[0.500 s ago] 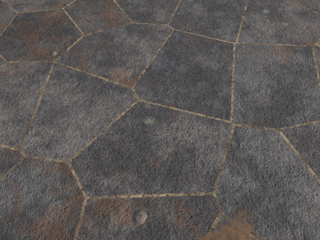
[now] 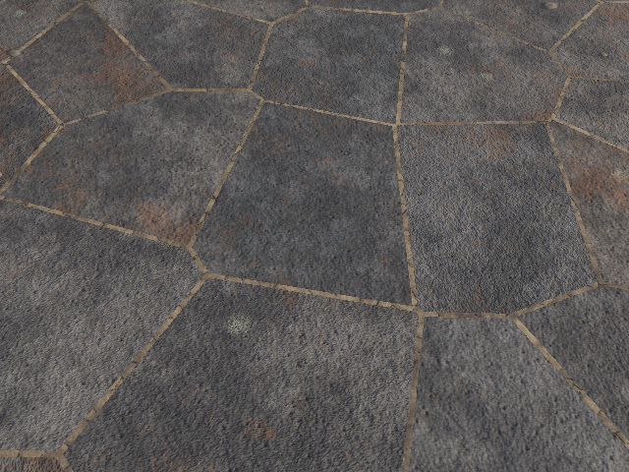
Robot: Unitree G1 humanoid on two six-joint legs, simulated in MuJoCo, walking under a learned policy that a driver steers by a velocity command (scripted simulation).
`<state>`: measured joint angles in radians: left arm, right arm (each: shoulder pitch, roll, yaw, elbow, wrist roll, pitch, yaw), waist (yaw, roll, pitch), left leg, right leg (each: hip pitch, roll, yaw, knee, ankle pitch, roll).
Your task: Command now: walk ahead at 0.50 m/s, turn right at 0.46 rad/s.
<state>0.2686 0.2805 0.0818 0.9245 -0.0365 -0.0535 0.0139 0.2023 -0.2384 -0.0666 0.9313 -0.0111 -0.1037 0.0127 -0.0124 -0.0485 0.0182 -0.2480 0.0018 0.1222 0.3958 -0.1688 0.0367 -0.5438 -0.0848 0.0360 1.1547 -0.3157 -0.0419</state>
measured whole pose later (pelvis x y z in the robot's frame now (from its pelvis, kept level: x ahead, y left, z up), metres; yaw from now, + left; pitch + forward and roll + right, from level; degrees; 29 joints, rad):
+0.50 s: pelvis +0.27 -0.08 +0.00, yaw -7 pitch +1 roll +0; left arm 0.20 0.24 0.07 0.88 0.00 -0.07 -0.03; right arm 0.24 -0.27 -0.07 0.98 0.03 -0.10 0.00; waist 0.00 0.02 0.04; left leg -0.44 0.10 0.00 1.19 -0.37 0.03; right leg -0.32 0.03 -0.07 0.46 -0.17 -0.07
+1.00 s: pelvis +0.55 -0.03 -0.02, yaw +7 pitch +2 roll -1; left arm 0.24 0.26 0.06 0.91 -0.02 -0.10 0.01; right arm 0.13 -0.27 -0.09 0.84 0.02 -0.06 0.04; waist 0.00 0.00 0.06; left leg -0.46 -0.07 0.04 0.60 -0.17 0.10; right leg -0.27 -0.03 -0.01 1.19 -0.45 0.00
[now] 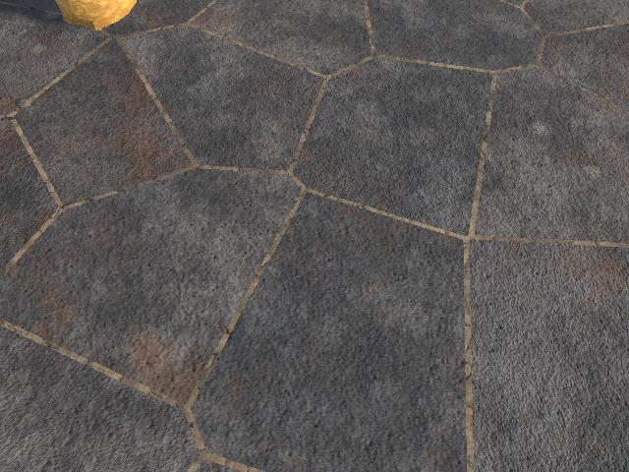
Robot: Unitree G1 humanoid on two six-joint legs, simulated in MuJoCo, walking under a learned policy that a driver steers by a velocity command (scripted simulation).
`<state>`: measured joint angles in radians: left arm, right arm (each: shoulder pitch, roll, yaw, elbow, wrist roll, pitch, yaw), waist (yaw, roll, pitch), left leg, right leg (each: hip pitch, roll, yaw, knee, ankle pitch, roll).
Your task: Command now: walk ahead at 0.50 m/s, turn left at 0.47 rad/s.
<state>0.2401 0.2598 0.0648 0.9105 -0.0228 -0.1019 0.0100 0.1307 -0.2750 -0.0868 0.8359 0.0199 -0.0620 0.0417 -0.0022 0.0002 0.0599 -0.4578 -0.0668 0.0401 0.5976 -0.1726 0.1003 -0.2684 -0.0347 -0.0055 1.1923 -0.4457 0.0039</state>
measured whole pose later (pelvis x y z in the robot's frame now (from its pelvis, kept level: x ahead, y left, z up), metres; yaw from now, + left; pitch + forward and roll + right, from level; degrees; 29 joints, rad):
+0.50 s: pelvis +0.31 -0.04 +0.00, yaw +6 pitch +3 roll +0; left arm 0.06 0.26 0.05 0.80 0.00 -0.12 -0.04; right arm 0.36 -0.28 -0.06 0.91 0.01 -0.05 -0.01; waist -0.05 0.01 0.02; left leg -0.15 -0.06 -0.10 0.87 -0.51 0.05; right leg -0.47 0.02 -0.05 0.55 -0.12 -0.06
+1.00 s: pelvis +0.59 +0.02 +0.00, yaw +3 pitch +3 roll -1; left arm 0.38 0.29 0.06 0.96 -0.01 -0.05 0.00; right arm 0.02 -0.25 -0.04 0.74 0.00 -0.10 0.03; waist 0.07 -0.01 0.02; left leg -0.50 0.02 0.03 0.54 -0.08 0.03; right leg -0.06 0.00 0.03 0.61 -0.49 -0.02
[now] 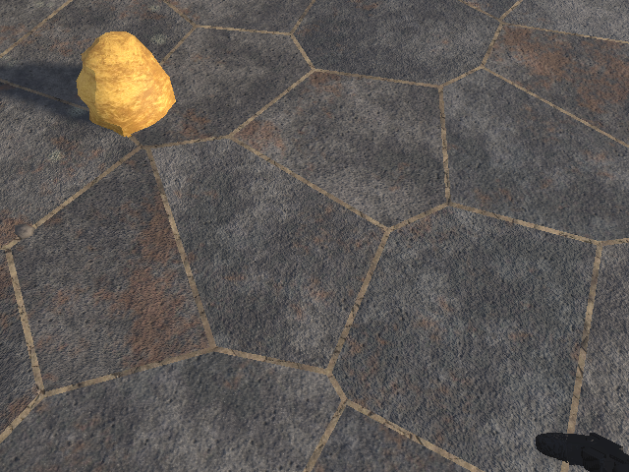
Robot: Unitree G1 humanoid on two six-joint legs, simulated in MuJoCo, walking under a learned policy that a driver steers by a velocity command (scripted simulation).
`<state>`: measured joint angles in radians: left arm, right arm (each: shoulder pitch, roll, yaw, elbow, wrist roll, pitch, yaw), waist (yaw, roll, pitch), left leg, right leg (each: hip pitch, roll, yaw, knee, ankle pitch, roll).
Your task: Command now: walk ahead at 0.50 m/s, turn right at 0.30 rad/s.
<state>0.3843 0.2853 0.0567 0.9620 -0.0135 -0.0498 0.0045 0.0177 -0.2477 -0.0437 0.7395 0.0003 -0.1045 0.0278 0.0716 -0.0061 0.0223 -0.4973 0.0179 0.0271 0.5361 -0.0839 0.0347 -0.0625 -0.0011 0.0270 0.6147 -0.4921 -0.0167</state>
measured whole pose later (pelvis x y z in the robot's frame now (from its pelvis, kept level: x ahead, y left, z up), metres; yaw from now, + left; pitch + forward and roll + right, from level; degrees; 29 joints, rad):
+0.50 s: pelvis +0.26 -0.05 -0.01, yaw -16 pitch +2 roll +2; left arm 0.07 0.26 0.07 0.73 -0.02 -0.03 -0.06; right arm 0.31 -0.28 -0.09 0.91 0.02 -0.04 -0.02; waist -0.05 -0.02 0.03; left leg 0.08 0.08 0.30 0.43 -0.46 -0.06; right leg -0.52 -0.03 -0.07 0.61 -0.13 -0.11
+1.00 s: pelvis +0.54 -0.13 +0.01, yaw -15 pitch +2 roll -1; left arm 0.30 0.27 0.07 0.85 0.00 -0.06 0.01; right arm 0.11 -0.26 -0.05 0.80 0.02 -0.07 0.05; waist 0.05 0.04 0.01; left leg -0.62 0.05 0.02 0.57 0.04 0.05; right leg 0.12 0.06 -0.11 0.21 -0.37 -0.04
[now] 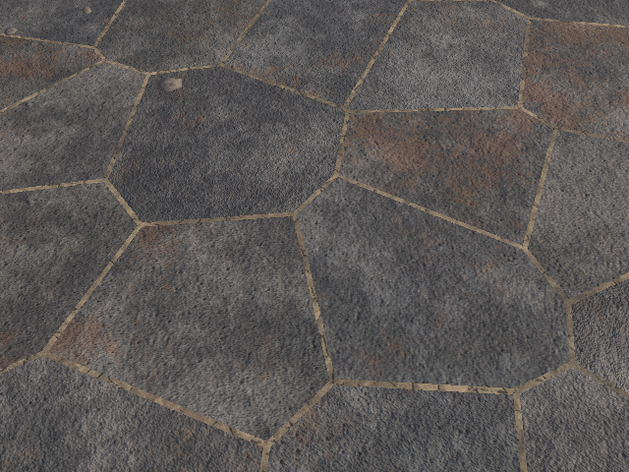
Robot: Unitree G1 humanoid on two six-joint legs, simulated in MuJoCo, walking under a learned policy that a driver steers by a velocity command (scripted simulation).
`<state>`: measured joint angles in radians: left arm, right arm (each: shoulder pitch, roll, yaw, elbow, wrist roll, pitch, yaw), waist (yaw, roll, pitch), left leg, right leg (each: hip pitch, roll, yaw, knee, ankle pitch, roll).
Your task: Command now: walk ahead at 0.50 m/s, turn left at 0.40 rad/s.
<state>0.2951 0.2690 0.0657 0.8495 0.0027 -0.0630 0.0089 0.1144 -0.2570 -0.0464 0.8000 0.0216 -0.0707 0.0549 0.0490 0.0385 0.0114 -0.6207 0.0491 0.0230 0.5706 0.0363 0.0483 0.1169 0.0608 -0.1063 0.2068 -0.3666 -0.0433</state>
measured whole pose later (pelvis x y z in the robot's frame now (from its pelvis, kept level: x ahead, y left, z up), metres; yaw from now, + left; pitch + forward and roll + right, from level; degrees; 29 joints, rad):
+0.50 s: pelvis +0.31 +0.02 +0.00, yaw +14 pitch +3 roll +1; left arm 0.07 0.28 0.04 0.70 0.00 -0.11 -0.02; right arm 0.34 -0.29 -0.07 0.76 0.02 -0.04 -0.01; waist -0.07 -0.03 0.00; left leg -0.08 -0.10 -0.16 0.43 -0.39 0.05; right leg -0.53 -0.02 0.04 0.49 0.01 0.02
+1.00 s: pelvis +0.57 +0.08 +0.01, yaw +16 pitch +3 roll -1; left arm 0.40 0.29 0.05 0.86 -0.02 -0.06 -0.01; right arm 0.04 -0.25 -0.03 0.66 0.02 -0.08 0.04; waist 0.11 0.03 0.01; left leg -0.56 0.05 -0.01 0.53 -0.03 0.03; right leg 0.02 0.03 -0.01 0.27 -0.34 -0.01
